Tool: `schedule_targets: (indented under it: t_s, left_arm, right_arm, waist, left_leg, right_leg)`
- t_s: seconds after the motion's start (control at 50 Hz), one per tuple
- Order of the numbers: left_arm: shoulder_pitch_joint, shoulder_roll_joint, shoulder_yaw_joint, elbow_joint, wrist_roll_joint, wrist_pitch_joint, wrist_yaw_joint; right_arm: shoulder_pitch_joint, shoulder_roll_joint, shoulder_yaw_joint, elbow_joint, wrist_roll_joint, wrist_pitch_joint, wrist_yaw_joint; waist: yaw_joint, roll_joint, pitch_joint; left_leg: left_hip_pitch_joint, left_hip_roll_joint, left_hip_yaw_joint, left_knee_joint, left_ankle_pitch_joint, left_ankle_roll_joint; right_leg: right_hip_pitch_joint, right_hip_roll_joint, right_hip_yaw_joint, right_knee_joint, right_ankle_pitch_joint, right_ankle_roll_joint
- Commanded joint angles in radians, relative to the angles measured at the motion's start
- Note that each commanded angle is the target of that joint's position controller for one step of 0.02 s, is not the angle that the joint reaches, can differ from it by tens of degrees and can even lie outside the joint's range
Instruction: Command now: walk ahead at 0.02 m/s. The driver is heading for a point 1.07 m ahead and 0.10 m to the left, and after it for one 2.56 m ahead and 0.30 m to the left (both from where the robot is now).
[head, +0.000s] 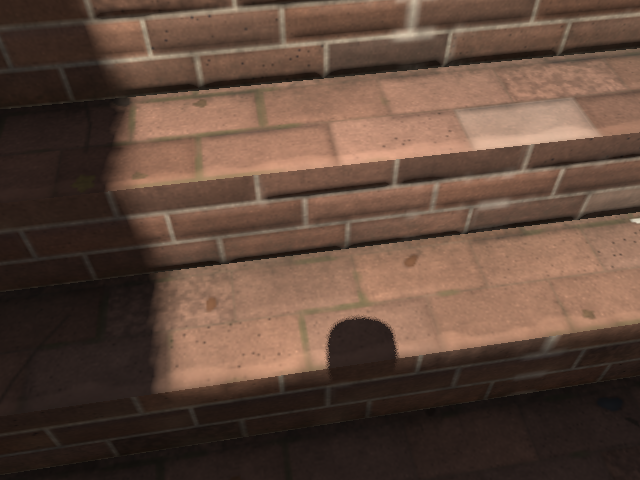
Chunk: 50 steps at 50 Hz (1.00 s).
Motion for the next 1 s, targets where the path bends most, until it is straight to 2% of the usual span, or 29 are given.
schedule_targets:
  t_s: [0.02,0.16,0.18,0.2,0.22,0.24,0.28,0.3,0.32,0.36,0.48,0.5,0.52,0.56,0.62,0.68,0.7,0.72,0.74,0.8,0.82,0.84,0.86,0.96,1.0]
  left_arm:
    - [0.029,0.1,0.018,-0.043,0.004,0.005,0.001]
    - [0.04,0.098,0.023,-0.068,0.003,0.014,0.001]
    - [0.047,0.106,0.024,-0.073,0.013,0.016,-0.001]
    - [0.047,0.103,0.025,-0.076,0.013,0.018,-0.002]
    - [0.047,0.101,0.025,-0.081,0.011,0.019,-0.003]
    - [0.054,0.094,0.02,-0.092,0.012,0.018,0.0]
    - [0.057,0.096,0.02,-0.099,0.012,0.017,0.002]
    - [0.069,0.099,0.021,-0.102,0.012,0.022,0.003]
    - [0.059,0.105,0.02,-0.116,0.006,0.021,0.003]
    - [0.064,0.103,0.017,-0.126,0.007,0.02,0.004]
    - [0.078,0.107,0.016,-0.154,0.009,0.018,0.006]
    - [0.09,0.089,0.01,-0.151,0.012,0.018,0.007]
    - [0.12,0.058,-0.006,-0.143,0.049,-0.026,-0.007]
    - [0.076,0.053,-0.016,-0.139,0.038,-0.052,-0.024]
    - [0.059,0.075,-0.021,-0.144,0.028,-0.065,-0.03]
    - [0.057,0.081,-0.025,-0.146,0.023,-0.075,-0.031]
    - [0.058,0.08,-0.025,-0.146,0.021,-0.079,-0.031]
    - [0.067,0.078,-0.023,-0.14,0.014,-0.081,-0.028]
    - [0.069,0.076,-0.022,-0.139,0.012,-0.084,-0.029]
    - [0.063,0.065,-0.025,-0.139,0.011,-0.096,-0.027]
    - [0.07,0.072,-0.024,-0.138,0.016,-0.1,-0.024]
    - [0.064,0.072,-0.024,-0.138,0.016,-0.101,-0.023]
    - [0.059,0.07,-0.026,-0.146,0.018,-0.102,-0.023]
    - [0.035,0.083,-0.024,-0.151,0.017,-0.11,-0.017]
    - [0.023,0.086,-0.02,-0.146,0.025,-0.108,-0.014]
  right_arm:
    - [0.043,-0.099,-0.015,-0.032,-0.003,-0.015,0.001]
    - [0.081,-0.103,-0.014,-0.037,0.001,-0.021,-0.001]
    - [0.089,-0.092,-0.012,-0.035,0.008,-0.025,-0.002]
    - [0.1,-0.093,-0.012,-0.033,0.008,-0.027,-0.002]
    - [0.104,-0.096,-0.012,-0.033,0.007,-0.028,-0.002]
    - [0.1,-0.101,-0.014,-0.036,-0.001,-0.031,0.003]
    - [0.096,-0.101,-0.015,-0.04,0.0,-0.033,0.007]
    - [0.091,-0.107,-0.018,-0.042,0.007,-0.033,0.007]
    - [0.083,-0.11,-0.019,-0.044,0.003,-0.029,0.008]
    - [0.094,-0.1,-0.018,-0.045,0.002,-0.026,0.008]
    - [0.096,-0.105,-0.021,-0.049,0.003,-0.026,0.009]
    - [0.11,-0.09,-0.017,-0.039,0.001,-0.025,0.01]
    - [0.114,-0.011,0.014,-0.008,0.023,0.008,-0.008]
    - [0.069,-0.025,0.018,-0.032,0.016,0.032,-0.016]
    - [0.082,-0.049,0.021,-0.028,0.01,0.028,-0.012]
    - [0.077,-0.045,0.026,-0.034,0.015,0.015,-0.011]
    - [0.074,-0.045,0.026,-0.037,0.014,0.01,-0.012]
    - [0.074,-0.038,0.027,-0.041,0.006,0.006,-0.013]
    - [0.073,-0.035,0.027,-0.042,0.008,0.003,-0.014]
    - [0.055,-0.028,0.028,-0.059,0.014,-0.007,-0.02]
    - [0.065,-0.044,0.022,-0.059,0.021,-0.009,-0.023]
    - [0.061,-0.042,0.022,-0.062,0.022,-0.01,-0.025]
    - [0.061,-0.038,0.022,-0.065,0.017,-0.013,-0.026]
    - [0.031,-0.033,0.028,-0.082,0.024,-0.022,-0.028]
    - [0.018,-0.03,0.026,-0.097,0.019,-0.024,-0.036]
  waist:
    - [-0.003,0.006,-0.012]
    - [-0.006,0.001,0.002]
    - [-0.003,-0.004,0.006]
    - [-0.006,-0.005,0.002]
    - [-0.006,-0.003,0.002]
    - [0.004,-0.011,-0.008]
    - [0.003,-0.005,-0.005]
    - [0.009,0.004,-0.006]
    - [0.014,0.009,0.005]
    - [0.007,-0.003,-0.003]
    - [0.005,-0.002,-0.012]
    - [0.003,-0.004,-0.034]
    - [0.036,-0.009,-0.048]
    - [0.02,-0.028,0.004]
    - [0.016,-0.034,0.025]
    - [0.016,-0.012,0.038]
    - [0.018,-0.008,0.029]
    - [0.016,0.006,0.024]
    - [0.02,0.009,0.023]
    - [0.025,0.012,-0.015]
    - [0.027,-0.003,-0.029]
    - [0.027,-0.004,-0.035]
    - [0.029,-0.001,-0.034]
    - [0.029,0.024,-0.06]
    - [0.021,0.026,-0.067]
  left_leg:
    - [0.005,0.041,-0.034,-0.041,-0.034,0.009]
    - [-0.012,0.044,-0.029,-0.03,-0.033,0.003]
    - [-0.026,0.045,-0.025,-0.022,-0.042,0.004]
    - [-0.032,0.046,-0.024,-0.022,-0.045,0.003]
    - [-0.037,0.047,-0.023,-0.02,-0.047,0.002]
    - [-0.044,0.045,-0.025,-0.021,-0.038,-0.002]
    - [-0.043,0.047,-0.021,-0.019,-0.034,-0.006]
    - [-0.048,0.045,-0.022,-0.013,-0.023,-0.006]
    - [-0.059,0.038,-0.016,-0.006,-0.034,-0.007]
    - [-0.044,0.041,-0.014,-0.001,-0.036,-0.011]
    - [-0.034,0.047,-0.012,0.013,-0.024,-0.018]
    - [-0.015,0.046,-0.009,0.003,-0.054,-0.022]
    - [0.007,0.049,-0.023,0.012,-0.054,0.0]
    - [0.025,0.037,0.008,0.042,-0.048,0.005]
    - [0.02,0.031,0.017,0.056,-0.062,0.015]
    - [0.003,0.036,0.009,0.052,-0.046,0.02]
    - [-0.001,0.035,0.009,0.054,-0.041,0.021]
    - [-0.009,0.04,0.004,0.043,-0.037,0.024]
    - [-0.016,0.04,0.003,0.046,-0.021,0.025]
    - [-0.003,0.05,-0.009,0.042,0.071,0.029]
    - [0.0,0.051,-0.009,0.048,0.092,0.033]
    - [0.007,0.052,-0.011,0.048,0.11,0.036]
    - [0.011,0.057,-0.014,0.038,0.142,0.038]
    - [0.069,0.069,-0.037,0.022,0.265,0.051]
    - [0.09,0.074,-0.043,0.014,0.264,0.05]
  right_leg:
    - [-0.044,-0.108,0.088,-0.063,0.048,-0.018]
    - [-0.05,-0.109,0.104,-0.064,0.056,-0.027]
    - [-0.033,-0.106,0.108,-0.06,0.086,-0.023]
    - [-0.024,-0.107,0.109,-0.057,0.101,-0.024]
    - [-0.018,-0.107,0.111,-0.055,0.108,-0.025]
    - [-0.004,-0.101,0.11,-0.055,0.11,-0.033]
    - [-0.004,-0.102,0.116,-0.058,0.118,-0.037]
    - [0.003,-0.1,0.117,-0.052,0.134,-0.037]
    - [0.0,-0.101,0.119,-0.051,0.136,-0.036]
    - [-0.01,-0.103,0.127,-0.057,0.133,-0.038]
    - [-0.005,-0.103,0.135,-0.06,0.178,-0.036]
    - [-0.002,-0.104,0.14,-0.084,0.099,-0.035]
    - [0.014,-0.137,0.14,-0.134,0.018,-0.029]
    - [-0.044,-0.129,0.162,-0.175,-0.099,-0.024]
    - [-0.055,-0.127,0.163,-0.184,-0.125,-0.038]
    - [-0.026,-0.13,0.156,-0.151,-0.001,-0.05]
    - [-0.006,-0.13,0.149,-0.133,0.053,-0.053]
    - [0.019,-0.126,0.143,-0.115,0.106,-0.059]
    - [0.04,-0.124,0.133,-0.095,0.174,-0.062]
    - [0.101,-0.121,0.104,-0.041,0.399,-0.056]
    - [0.123,-0.12,0.102,-0.033,0.427,-0.052]
    - [0.13,-0.12,0.098,-0.026,0.446,-0.051]
    - [0.128,-0.123,0.094,-0.025,0.474,-0.047]
    - [0.13,-0.133,0.089,-0.023,0.521,-0.035]
    - [0.12,-0.138,0.083,-0.023,0.505,-0.037]
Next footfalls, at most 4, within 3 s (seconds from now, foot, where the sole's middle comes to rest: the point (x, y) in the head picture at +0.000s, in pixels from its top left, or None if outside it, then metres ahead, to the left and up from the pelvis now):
none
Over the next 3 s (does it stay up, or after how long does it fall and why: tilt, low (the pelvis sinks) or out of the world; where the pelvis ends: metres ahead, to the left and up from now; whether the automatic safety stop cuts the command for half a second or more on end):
stays up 0.02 0.00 0.01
